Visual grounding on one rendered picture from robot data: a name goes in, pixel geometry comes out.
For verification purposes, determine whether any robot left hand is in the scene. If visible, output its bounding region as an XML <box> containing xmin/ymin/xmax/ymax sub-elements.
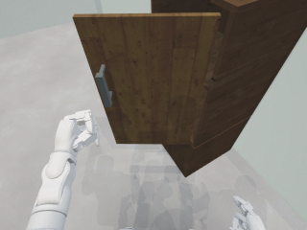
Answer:
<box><xmin>54</xmin><ymin>109</ymin><xmax>100</xmax><ymax>157</ymax></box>

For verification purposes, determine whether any handle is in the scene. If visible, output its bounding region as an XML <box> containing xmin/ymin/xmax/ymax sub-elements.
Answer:
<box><xmin>95</xmin><ymin>64</ymin><xmax>113</xmax><ymax>107</ymax></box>

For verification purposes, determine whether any robot left forearm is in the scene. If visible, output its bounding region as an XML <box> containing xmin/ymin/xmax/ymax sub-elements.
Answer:
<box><xmin>26</xmin><ymin>151</ymin><xmax>77</xmax><ymax>230</ymax></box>

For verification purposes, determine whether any robot right hand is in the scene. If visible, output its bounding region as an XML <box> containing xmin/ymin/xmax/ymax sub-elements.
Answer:
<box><xmin>229</xmin><ymin>195</ymin><xmax>266</xmax><ymax>230</ymax></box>

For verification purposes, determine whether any cupboard door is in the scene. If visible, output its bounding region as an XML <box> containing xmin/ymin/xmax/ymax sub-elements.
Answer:
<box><xmin>72</xmin><ymin>12</ymin><xmax>222</xmax><ymax>145</ymax></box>

